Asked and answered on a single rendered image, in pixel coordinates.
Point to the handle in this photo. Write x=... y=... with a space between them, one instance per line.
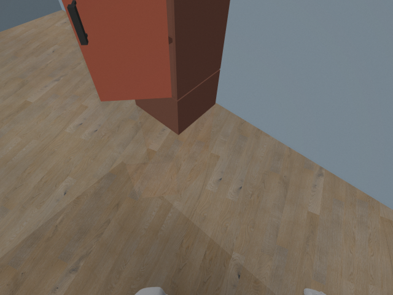
x=72 y=9

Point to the cupboard door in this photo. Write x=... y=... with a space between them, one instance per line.
x=128 y=50

